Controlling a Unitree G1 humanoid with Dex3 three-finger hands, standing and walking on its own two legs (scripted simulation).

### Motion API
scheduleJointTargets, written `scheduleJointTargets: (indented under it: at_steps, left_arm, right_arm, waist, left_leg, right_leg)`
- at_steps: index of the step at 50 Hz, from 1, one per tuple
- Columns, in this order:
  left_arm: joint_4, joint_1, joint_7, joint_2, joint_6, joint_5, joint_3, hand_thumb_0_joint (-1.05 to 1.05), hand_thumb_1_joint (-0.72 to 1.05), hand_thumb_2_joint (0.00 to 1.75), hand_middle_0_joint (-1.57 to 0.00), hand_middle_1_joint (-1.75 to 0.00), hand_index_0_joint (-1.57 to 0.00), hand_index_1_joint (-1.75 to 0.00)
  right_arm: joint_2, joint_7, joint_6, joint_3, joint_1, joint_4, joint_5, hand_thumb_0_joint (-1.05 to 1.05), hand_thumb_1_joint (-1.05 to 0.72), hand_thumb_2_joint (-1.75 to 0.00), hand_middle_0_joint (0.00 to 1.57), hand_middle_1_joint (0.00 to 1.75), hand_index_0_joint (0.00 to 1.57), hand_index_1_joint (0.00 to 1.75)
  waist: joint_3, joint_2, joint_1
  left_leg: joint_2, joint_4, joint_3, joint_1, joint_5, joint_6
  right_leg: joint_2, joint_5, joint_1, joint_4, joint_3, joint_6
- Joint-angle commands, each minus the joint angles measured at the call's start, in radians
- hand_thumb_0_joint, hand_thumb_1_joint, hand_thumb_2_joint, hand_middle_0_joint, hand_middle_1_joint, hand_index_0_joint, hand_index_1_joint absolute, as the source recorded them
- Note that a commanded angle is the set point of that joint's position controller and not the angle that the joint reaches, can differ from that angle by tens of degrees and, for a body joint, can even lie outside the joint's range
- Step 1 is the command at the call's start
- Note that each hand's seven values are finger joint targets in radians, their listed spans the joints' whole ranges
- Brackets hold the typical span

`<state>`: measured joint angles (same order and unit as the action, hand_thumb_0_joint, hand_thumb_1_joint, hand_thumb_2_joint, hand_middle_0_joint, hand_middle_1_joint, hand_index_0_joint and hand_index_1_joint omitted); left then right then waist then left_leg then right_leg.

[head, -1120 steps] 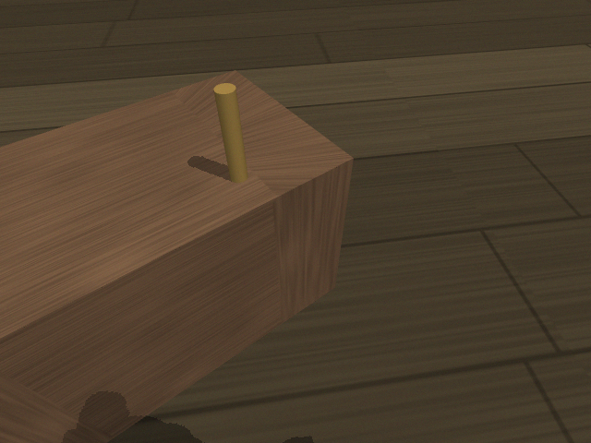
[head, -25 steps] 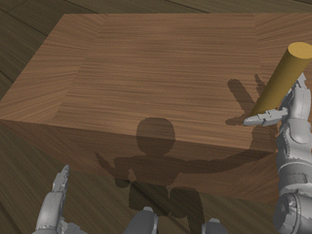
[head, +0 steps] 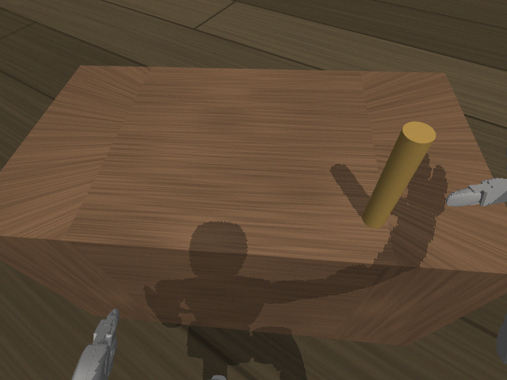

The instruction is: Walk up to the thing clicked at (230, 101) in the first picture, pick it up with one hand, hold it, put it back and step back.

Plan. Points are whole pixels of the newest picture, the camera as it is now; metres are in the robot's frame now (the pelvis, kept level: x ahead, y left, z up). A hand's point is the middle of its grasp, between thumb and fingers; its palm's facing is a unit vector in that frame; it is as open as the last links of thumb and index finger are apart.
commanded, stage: sink last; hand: right
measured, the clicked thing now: (392, 183) +0.45 -0.19 +0.03
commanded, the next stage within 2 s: home in 1.06 s
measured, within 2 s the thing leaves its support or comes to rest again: neither
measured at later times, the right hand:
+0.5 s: hand (489, 291) +0.26 -0.26 +0.07, palm faces +0.30 +0.89 -0.34, open 17.4 cm
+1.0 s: hand out of the picture +0.17 -0.24 +0.08, palm faces +0.37 +0.84 -0.39, open 17.5 cm
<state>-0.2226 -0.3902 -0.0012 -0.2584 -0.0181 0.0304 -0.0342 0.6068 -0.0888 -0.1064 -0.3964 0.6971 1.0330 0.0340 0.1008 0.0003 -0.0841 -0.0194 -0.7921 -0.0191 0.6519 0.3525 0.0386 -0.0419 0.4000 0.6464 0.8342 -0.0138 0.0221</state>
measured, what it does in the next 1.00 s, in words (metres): stands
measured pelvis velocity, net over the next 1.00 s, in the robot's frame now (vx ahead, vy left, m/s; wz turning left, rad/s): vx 0.00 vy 0.03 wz -0.04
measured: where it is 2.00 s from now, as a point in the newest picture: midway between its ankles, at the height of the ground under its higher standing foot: outside the picture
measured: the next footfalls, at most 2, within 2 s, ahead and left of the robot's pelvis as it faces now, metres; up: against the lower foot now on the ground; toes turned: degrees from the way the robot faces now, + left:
none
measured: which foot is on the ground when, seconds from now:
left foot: down 0.00-1.00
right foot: down 0.00-1.00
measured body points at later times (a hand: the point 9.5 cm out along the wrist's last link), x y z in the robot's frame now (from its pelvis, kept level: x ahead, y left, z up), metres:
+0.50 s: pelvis +0.03 +0.00 +0.02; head +0.04 +0.02 +0.47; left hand +0.19 +0.26 -0.05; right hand +0.23 -0.30 +0.09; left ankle +0.02 +0.15 -0.70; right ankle +0.00 -0.13 -0.70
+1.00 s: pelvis +0.00 +0.03 +0.01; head +0.00 +0.05 +0.46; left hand +0.16 +0.29 -0.05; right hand +0.14 -0.28 +0.11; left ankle +0.02 +0.15 -0.70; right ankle +0.00 -0.13 -0.70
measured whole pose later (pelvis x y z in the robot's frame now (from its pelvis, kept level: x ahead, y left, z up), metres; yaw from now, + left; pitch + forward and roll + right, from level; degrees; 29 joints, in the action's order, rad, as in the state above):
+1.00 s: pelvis +0.00 +0.03 +0.01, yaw -2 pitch +3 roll -1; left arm -0.30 -0.42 0.09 -0.23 0.02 0.03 -0.14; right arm 0.29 0.04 -0.08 -0.27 -0.52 -0.19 -0.06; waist 0.07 0.04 0.05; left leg -0.04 -0.79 0.01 0.46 0.39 0.01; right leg -0.03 0.38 0.43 0.76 -0.04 0.05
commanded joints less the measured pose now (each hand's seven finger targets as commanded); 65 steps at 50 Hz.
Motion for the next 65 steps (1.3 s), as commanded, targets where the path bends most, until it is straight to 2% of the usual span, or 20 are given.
scheduleJointTargets:
  at_steps: [1,5,7,9,11,13,15,18,19,23,25,27,30,32,33,37,43,52,58,65]
  left_arm:
    - [0.138,0.096,0.005,-0.148,0.039,0.006,-0.074,0.00,-0.54,0.07,-0.05,-0.05,-0.05,-0.05]
    - [0.155,0.127,0.030,-0.191,0.036,0.012,-0.101,0.00,-0.55,0.08,-0.05,-0.05,-0.04,-0.05]
    - [0.156,0.108,0.036,-0.159,0.034,0.014,-0.081,0.00,-0.55,0.08,-0.05,-0.04,-0.04,-0.05]
    - [0.110,0.019,0.040,-0.152,0.026,0.023,-0.085,0.00,-0.54,0.07,-0.05,-0.04,-0.05,-0.05]
    - [0.074,-0.029,0.036,-0.130,0.013,0.028,-0.090,0.00,-0.54,0.06,-0.05,-0.05,-0.05,-0.05]
    - [0.039,-0.031,0.027,-0.104,0.004,0.035,-0.083,0.00,-0.53,0.06,-0.05,-0.05,-0.05,-0.05]
    - [0.007,-0.019,0.020,-0.083,-0.005,0.042,-0.076,0.00,-0.53,0.05,-0.05,-0.05,-0.06,-0.05]
    - [0.036,0.022,0.027,-0.127,-0.010,0.037,-0.126,0.00,-0.52,0.06,-0.05,-0.05,-0.06,-0.05]
    - [0.052,0.047,0.035,-0.148,-0.010,0.033,-0.140,0.00,-0.53,0.06,-0.05,-0.05,-0.05,-0.05]
    - [0.126,0.094,0.074,-0.190,-0.001,0.023,-0.208,0.00,-0.52,0.05,-0.05,-0.05,-0.05,-0.05]
    - [0.101,0.071,0.077,-0.131,0.007,0.020,-0.169,0.00,-0.52,0.05,-0.05,-0.05,-0.05,-0.05]
    - [0.075,0.045,0.082,-0.124,0.014,0.016,-0.180,0.00,-0.51,0.04,-0.05,-0.05,-0.05,-0.04]
    - [0.043,0.025,0.075,-0.050,0.029,0.015,-0.110,0.00,-0.51,0.05,-0.05,-0.05,-0.06,-0.05]
    - [0.102,0.061,0.080,-0.094,0.047,0.010,-0.140,0.00,-0.51,0.05,-0.05,-0.06,-0.06,-0.06]
    - [0.109,0.063,0.089,-0.130,0.053,0.008,-0.174,0.00,-0.51,0.05,-0.05,-0.06,-0.06,-0.05]
    - [0.082,0.024,0.107,-0.148,0.074,0.001,-0.214,0.00,-0.52,0.05,-0.05,-0.06,-0.06,-0.06]
    - [0.096,0.022,0.095,-0.056,0.096,0.000,-0.127,0.00,-0.52,0.05,-0.05,-0.05,-0.05,-0.05]
    - [0.154,0.073,0.099,-0.148,0.125,-0.006,-0.211,0.00,-0.53,0.07,-0.05,-0.05,-0.05,-0.06]
    - [0.076,-0.008,0.084,-0.073,0.134,-0.001,-0.149,0.00,-0.54,0.08,-0.05,-0.05,-0.04,-0.06]
    - [0.086,0.098,0.073,0.016,0.158,-0.008,-0.014,0.00,0.02,0.52,-0.13,-0.19,-0.13,-0.19]
  right_arm:
    - [0.354,0.070,-0.046,-0.053,0.398,-0.332,-0.005,0.00,0.60,-0.04,0.05,0.06,0.05,0.06]
    - [0.276,0.108,-0.026,-0.032,0.159,-0.291,-0.013,0.00,0.58,-0.05,0.06,0.06,0.05,0.06]
    - [0.211,0.110,-0.034,0.017,0.143,-0.434,-0.028,0.00,0.57,-0.05,0.06,0.06,0.05,0.06]
    - [0.187,0.115,-0.008,-0.006,-0.130,-0.374,-0.040,0.00,0.56,-0.05,0.06,0.05,0.05,0.05]
    - [0.131,0.109,-0.011,0.033,-0.150,-0.614,-0.065,0.00,0.54,-0.05,0.06,0.05,0.05,0.05]
    - [0.061,0.100,0.009,0.065,-0.309,-0.744,-0.085,0.00,0.54,-0.05,0.06,0.05,0.05,0.05]
    - [0.075,0.106,0.017,0.034,-0.419,-0.931,-0.099,0.00,0.54,-0.05,0.06,0.05,0.05,0.05]
    - [0.025,0.114,0.025,0.043,-0.526,-1.179,-0.114,0.00,0.53,-0.05,0.06,0.05,0.05,0.06]
    - [0.048,0.123,0.024,0.002,-0.613,-1.204,-0.114,0.00,0.54,-0.05,0.06,0.06,0.05,0.06]
    - [-0.020,0.146,0.023,0.004,-0.844,-1.320,-0.118,0.00,0.56,-0.05,0.06,0.06,0.05,0.06]
    - [-0.114,0.147,0.032,0.061,-0.994,-1.301,-0.116,0.00,0.56,-0.05,0.05,0.06,0.05,0.06]
    - [-0.125,0.148,0.019,0.067,-1.042,-1.413,-0.115,0.00,0.56,-0.05,0.05,0.06,0.05,0.06]
    - [-0.202,0.135,0.024,0.143,-1.176,-1.436,-0.113,0.00,0.55,-0.05,0.05,0.06,0.05,0.06]
    - [-0.166,0.139,0.016,0.106,-1.180,-1.522,-0.114,0.00,0.54,-0.05,0.05,0.06,0.05,0.06]
    - [-0.149,0.143,0.009,0.098,-1.105,-1.568,-0.113,0.00,0.55,-0.05,0.05,0.06,0.05,0.06]
    - [-0.151,0.152,0.014,0.068,-1.138,-1.504,-0.108,0.00,0.55,-0.05,0.05,0.06,0.05,0.06]
    - [-0.153,0.144,-0.019,0.040,-1.185,-1.442,-0.104,0.00,0.58,-0.05,0.05,0.06,0.05,0.06]
    - [-0.123,0.152,-0.067,-0.023,-1.138,-1.375,-0.107,0.00,0.55,-0.06,0.05,0.06,0.05,0.06]
    - [-0.148,0.143,-0.088,0.000,-1.171,-1.299,-0.104,0.00,0.54,-0.06,0.05,0.06,0.05,0.06]
    - [-0.216,0.142,-0.093,0.113,-1.142,-1.287,-0.084,0.00,0.54,-0.06,0.05,0.05,0.05,0.05]
  waist:
    - [0.422,0.140,0.049]
    - [0.411,0.067,0.053]
    - [0.432,0.117,0.064]
    - [0.306,0.046,0.071]
    - [0.284,0.114,0.076]
    - [0.226,0.131,0.083]
    - [0.165,0.150,0.104]
    - [0.159,0.134,0.080]
    - [0.165,0.107,0.096]
    - [0.151,0.047,0.094]
    - [0.089,0.024,0.105]
    - [0.103,0.061,0.112]
    - [0.041,0.032,0.112]
    - [0.057,0.032,0.115]
    - [0.056,0.016,0.086]
    - [0.006,-0.013,0.085]
    - [-0.024,-0.036,0.136]
    - [-0.027,-0.051,0.130]
    - [-0.056,-0.002,0.135]
    - [0.003,0.051,0.128]
  left_leg:
    - [0.034,0.111,0.056,-0.224,-0.253,-0.051]
    - [0.040,0.121,0.074,-0.268,-0.325,-0.052]
    - [0.035,0.124,0.073,-0.278,-0.360,-0.054]
    - [0.038,0.132,0.088,-0.284,-0.373,-0.053]
    - [0.030,0.139,0.082,-0.290,-0.378,-0.055]
    - [0.035,0.153,0.091,-0.270,-0.347,-0.059]
    - [0.030,0.169,0.089,-0.294,-0.334,-0.058]
    - [0.035,0.176,0.094,-0.299,-0.319,-0.054]
    - [0.034,0.177,0.095,-0.324,-0.322,-0.051]
    - [0.023,0.179,0.087,-0.352,-0.317,-0.037]
    - [0.022,0.175,0.092,-0.341,-0.303,-0.035]
    - [0.017,0.165,0.089,-0.335,-0.302,-0.035]
    - [0.018,0.164,0.090,-0.296,-0.262,-0.032]
    - [0.014,0.165,0.084,-0.289,-0.220,-0.032]
    - [0.012,0.169,0.078,-0.267,-0.203,-0.028]
    - [-0.004,0.189,0.060,-0.235,-0.117,-0.018]
    - [-0.019,0.203,0.044,-0.229,-0.044,-0.020]
    - [-0.016,0.213,0.045,-0.211,0.059,-0.024]
    - [-0.009,0.202,0.045,-0.199,0.045,-0.028]
    - [0.014,0.132,0.077,-0.213,-0.038,-0.036]
  right_leg:
    - [0.031,-0.324,-0.280,-0.134,0.035,-0.010]
    - [0.022,-0.437,-0.323,-0.148,0.029,-0.006]
    - [0.021,-0.503,-0.381,-0.144,0.034,-0.002]
    - [0.024,-0.503,-0.338,-0.166,0.038,-0.003]
    - [0.027,-0.505,-0.357,-0.183,0.047,-0.004]
    - [0.022,-0.509,-0.364,-0.200,0.044,0.001]
    - [0.029,-0.457,-0.329,-0.217,0.050,-0.003]
    - [0.020,-0.439,-0.355,-0.231,0.043,-0.003]
    - [0.022,-0.441,-0.355,-0.228,0.038,-0.005]
    - [0.032,-0.387,-0.352,-0.223,0.042,-0.019]
    - [0.032,-0.369,-0.319,-0.224,0.044,-0.019]
    - [0.034,-0.371,-0.327,-0.217,0.049,-0.018]
    - [0.039,-0.316,-0.282,-0.210,0.056,-0.026]
    - [0.045,-0.268,-0.271,-0.206,0.058,-0.027]
    - [0.044,-0.239,-0.287,-0.205,0.057,-0.029]
    - [0.053,-0.156,-0.261,-0.194,0.056,-0.033]
    - [0.067,-0.131,-0.211,-0.175,0.067,-0.024]
    - [0.059,-0.054,-0.207,-0.185,0.053,-0.020]
    - [0.059,-0.057,-0.183,-0.189,0.060,-0.020]
    - [0.044,-0.099,-0.166,-0.189,0.046,-0.014]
